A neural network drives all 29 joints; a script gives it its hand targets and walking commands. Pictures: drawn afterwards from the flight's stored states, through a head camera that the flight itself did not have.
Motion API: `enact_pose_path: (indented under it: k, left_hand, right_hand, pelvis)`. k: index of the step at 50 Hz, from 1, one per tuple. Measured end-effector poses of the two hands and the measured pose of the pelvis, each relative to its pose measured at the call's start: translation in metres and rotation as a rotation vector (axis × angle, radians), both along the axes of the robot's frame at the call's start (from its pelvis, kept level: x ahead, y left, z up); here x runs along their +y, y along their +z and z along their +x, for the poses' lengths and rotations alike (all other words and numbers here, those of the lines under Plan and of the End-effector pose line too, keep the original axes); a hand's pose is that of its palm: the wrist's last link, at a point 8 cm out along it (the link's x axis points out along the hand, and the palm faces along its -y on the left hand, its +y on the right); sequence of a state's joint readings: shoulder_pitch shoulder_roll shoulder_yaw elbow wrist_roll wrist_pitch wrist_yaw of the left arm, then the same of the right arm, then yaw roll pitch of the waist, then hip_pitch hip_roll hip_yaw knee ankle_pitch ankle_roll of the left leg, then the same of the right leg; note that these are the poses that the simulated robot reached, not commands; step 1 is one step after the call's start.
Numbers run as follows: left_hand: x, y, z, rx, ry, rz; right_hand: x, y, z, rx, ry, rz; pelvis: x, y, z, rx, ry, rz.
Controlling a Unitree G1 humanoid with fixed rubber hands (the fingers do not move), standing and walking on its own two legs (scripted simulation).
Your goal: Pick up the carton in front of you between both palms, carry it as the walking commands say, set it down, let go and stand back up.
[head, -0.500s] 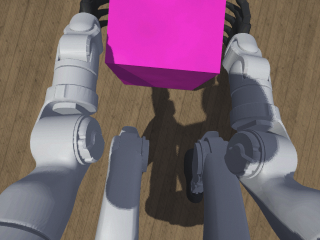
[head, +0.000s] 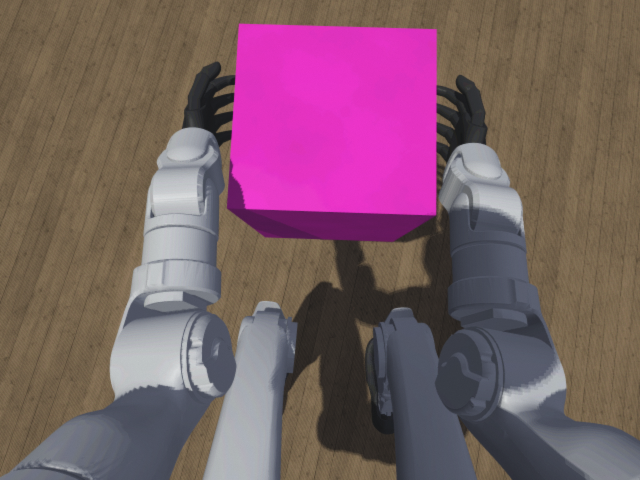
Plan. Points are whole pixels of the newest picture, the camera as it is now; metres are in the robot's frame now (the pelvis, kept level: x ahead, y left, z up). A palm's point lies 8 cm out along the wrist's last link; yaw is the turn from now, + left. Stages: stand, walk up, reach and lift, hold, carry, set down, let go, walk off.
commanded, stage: reach and lift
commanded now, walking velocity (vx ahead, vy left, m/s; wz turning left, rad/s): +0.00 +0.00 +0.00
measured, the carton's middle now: (332, 155) +0.50 +0.02 -0.12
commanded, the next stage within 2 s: hold in 1.98 s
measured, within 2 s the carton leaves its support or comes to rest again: neither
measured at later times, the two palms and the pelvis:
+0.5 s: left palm (150, 127) +0.42 +0.16 +0.11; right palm (563, 139) +0.42 -0.13 +0.11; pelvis +0.05 +0.00 +0.13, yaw +1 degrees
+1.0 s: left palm (9, 65) +0.37 +0.15 +0.25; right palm out of the picture +0.38 -0.15 +0.26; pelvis +0.08 +0.00 +0.23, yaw +1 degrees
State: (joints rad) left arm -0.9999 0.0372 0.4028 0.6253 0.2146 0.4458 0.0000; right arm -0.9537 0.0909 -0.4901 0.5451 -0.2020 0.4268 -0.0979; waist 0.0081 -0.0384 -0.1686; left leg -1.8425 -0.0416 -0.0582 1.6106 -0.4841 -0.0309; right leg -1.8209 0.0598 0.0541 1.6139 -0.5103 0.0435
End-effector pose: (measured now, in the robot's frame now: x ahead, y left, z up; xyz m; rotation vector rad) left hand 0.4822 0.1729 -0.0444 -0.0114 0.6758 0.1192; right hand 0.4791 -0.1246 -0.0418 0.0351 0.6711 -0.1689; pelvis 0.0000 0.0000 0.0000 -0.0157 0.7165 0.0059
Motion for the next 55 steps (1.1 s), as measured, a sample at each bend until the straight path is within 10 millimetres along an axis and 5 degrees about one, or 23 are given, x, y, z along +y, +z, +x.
enact_pose_path:
  k: [10,20,37,47,55]
  left_hand:
    - [-0.008,0.070,-0.023,-0.004,0.004,-0.020]
    - [-0.010,0.123,-0.052,0.012,0.016,-0.012]
    - [-0.014,0.229,-0.090,-0.009,0.037,-0.015]
    - [-0.024,0.285,-0.106,-0.033,0.018,0.019]
    - [-0.025,0.300,-0.115,-0.001,0.005,0.048]
  right_hand:
    - [-0.008,0.077,-0.020,-0.003,-0.008,-0.003]
    - [-0.010,0.124,-0.050,0.012,-0.002,0.003]
    - [-0.014,0.232,-0.081,-0.008,0.018,0.005]
    - [-0.024,0.288,-0.095,-0.032,0.040,-0.015]
    - [-0.025,0.301,-0.104,0.001,0.068,-0.044]
  pelvis:
    - [-0.001,0.061,0.026,-0.091,0.003,-0.001]
    - [0.001,0.113,0.041,-0.206,0.003,0.007]
    - [-0.002,0.193,0.069,-0.487,0.014,0.013]
    - [-0.003,0.223,0.077,-0.673,0.014,0.020]
    - [-0.006,0.232,0.075,-0.763,0.012,0.023]
